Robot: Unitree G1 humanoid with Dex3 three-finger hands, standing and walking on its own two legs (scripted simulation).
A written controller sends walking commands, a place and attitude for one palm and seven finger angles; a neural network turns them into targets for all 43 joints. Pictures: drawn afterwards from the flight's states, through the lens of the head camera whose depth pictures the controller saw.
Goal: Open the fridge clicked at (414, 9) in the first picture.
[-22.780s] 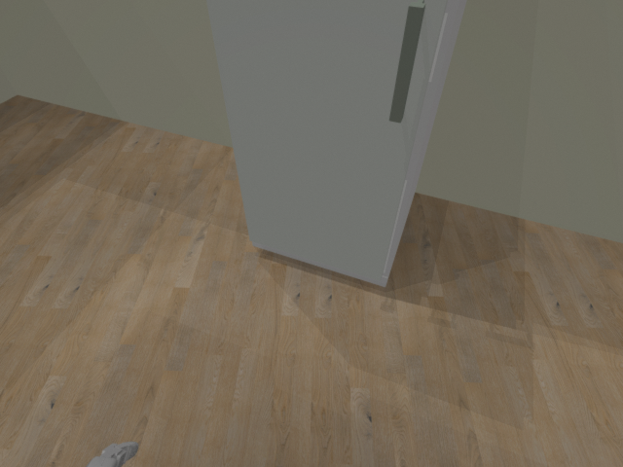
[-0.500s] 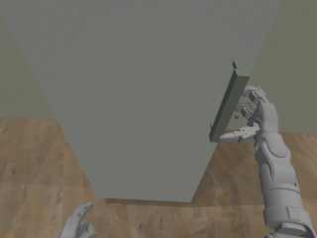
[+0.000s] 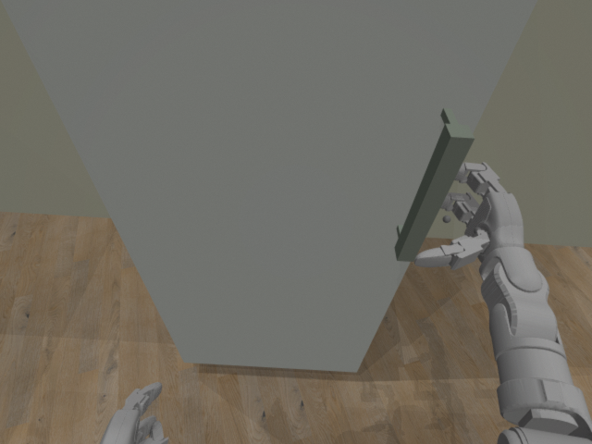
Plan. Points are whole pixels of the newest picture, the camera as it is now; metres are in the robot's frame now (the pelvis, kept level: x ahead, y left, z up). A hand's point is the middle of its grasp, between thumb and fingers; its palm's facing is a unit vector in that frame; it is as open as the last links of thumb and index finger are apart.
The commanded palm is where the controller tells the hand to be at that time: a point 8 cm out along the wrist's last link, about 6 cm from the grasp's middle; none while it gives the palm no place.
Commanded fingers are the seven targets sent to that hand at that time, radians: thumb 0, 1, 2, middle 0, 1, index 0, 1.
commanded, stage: slide the fingers in behind the handle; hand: right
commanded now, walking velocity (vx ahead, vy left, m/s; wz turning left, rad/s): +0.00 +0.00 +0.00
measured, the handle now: (423, 192) +0.44 -0.14 +0.13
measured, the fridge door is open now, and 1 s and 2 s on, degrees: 0 0 0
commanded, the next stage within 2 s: grip the handle and tug to test in 1.46 s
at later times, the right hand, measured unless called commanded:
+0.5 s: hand (434, 217) +0.39 -0.14 +0.13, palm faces -0.03 +1.00 +0.00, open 14.0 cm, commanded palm +0.36 -0.19 +0.14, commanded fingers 0.00 0.50 -0.30 0.30 1.20 0.30 1.20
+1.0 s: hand (415, 218) +0.38 -0.12 +0.14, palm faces -0.01 +1.00 -0.02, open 14.0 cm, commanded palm +0.35 -0.16 +0.14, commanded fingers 0.00 0.50 -0.30 0.30 1.20 0.30 1.20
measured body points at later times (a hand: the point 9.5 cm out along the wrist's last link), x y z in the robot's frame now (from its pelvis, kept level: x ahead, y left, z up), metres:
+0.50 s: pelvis +0.01 -0.01 +0.00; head +0.01 +0.00 +0.45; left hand +0.16 +0.23 -0.10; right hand +0.38 -0.20 +0.14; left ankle +0.01 +0.09 -0.73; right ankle -0.02 -0.10 -0.73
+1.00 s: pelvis +0.01 +0.00 +0.00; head +0.01 +0.01 +0.45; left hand +0.16 +0.22 -0.10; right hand +0.38 -0.17 +0.14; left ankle +0.01 +0.09 -0.73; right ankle -0.02 -0.10 -0.73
